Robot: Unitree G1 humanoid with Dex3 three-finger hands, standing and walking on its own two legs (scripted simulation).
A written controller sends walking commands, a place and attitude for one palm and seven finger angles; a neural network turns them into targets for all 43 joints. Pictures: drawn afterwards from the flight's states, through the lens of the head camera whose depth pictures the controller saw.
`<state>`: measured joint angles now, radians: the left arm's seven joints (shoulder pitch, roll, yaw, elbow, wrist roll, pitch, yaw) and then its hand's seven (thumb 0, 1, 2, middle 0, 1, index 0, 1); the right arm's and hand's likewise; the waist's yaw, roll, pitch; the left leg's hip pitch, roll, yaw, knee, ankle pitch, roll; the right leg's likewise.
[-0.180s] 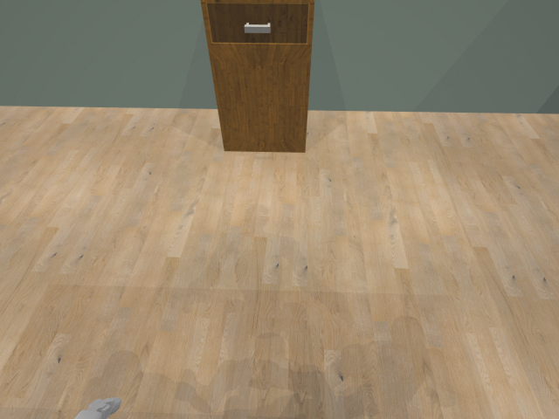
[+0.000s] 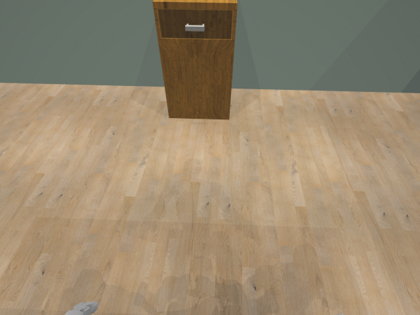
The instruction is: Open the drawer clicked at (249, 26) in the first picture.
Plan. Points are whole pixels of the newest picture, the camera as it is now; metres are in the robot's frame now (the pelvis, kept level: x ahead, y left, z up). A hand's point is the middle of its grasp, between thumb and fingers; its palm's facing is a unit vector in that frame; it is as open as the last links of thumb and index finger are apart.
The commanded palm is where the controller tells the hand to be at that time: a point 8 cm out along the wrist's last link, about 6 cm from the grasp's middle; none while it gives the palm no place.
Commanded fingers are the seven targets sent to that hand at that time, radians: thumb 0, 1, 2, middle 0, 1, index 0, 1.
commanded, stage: stand and wait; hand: left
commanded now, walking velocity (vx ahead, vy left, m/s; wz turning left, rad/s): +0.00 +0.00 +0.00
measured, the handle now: (195, 26) +1.62 +0.19 -0.07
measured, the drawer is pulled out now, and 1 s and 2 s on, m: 0.00 0.00 0.00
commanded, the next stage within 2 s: look at it before walking up in 0.64 s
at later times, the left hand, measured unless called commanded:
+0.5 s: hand out of the picture +0.05 +0.25 -0.15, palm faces -0.02 -0.94 -0.33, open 7.4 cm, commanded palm none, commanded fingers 0.00 0.90 0.90 -0.20 -0.30 -0.20 -0.30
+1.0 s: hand out of the picture +0.05 +0.25 -0.15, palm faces -0.03 -0.95 -0.32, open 7.4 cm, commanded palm none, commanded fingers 0.00 0.90 0.90 -0.20 -0.30 -0.20 -0.30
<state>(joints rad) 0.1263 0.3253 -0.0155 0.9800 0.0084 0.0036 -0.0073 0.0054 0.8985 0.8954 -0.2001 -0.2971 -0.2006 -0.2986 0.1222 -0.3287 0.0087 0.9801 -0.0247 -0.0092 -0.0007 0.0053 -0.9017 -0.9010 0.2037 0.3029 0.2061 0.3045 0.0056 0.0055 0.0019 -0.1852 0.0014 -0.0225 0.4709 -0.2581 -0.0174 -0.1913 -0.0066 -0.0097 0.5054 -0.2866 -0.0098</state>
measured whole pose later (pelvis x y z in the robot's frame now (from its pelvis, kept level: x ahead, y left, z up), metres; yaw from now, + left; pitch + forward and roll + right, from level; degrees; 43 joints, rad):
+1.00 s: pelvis -0.01 +0.01 +0.01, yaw +0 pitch -2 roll +0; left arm 0.15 0.34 -0.01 1.08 0.01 0.00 -0.01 0.00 0.90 0.90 -0.20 -0.30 -0.20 -0.30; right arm 0.13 -0.33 0.01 1.11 -0.01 -0.01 0.01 0.00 -0.90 -0.90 0.20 0.30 0.21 0.30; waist 0.01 -0.01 0.03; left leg -0.16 0.00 -0.02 0.38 -0.19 -0.01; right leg -0.16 -0.01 0.00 0.40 -0.21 0.00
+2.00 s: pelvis +0.16 -0.01 -0.01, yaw -4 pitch +0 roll +1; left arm 0.12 0.19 0.04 1.00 0.02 -0.01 -0.04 0.01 0.91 0.90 -0.19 -0.30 -0.19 -0.30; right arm 0.56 -0.11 -0.01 1.23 -0.03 -0.07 -0.03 0.00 -0.90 -0.90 0.20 0.30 0.21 0.30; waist -0.05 0.00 0.10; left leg 0.13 0.04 0.08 0.29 -0.42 -0.04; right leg -0.54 -0.06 -0.12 0.70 -0.23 -0.04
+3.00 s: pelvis +0.58 -0.01 +0.00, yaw -2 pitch -1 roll +1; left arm 0.17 0.19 0.07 1.02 0.03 0.00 -0.03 0.00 0.91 0.90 -0.19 -0.30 -0.19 -0.30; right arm 0.39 -0.15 -0.04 1.13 -0.03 -0.07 -0.01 -0.01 -0.92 -0.90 0.20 0.30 0.20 0.30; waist -0.01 -0.03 0.03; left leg 0.02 0.02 0.22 0.30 -0.30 0.01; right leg -0.57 -0.14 -0.08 0.81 -0.15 0.03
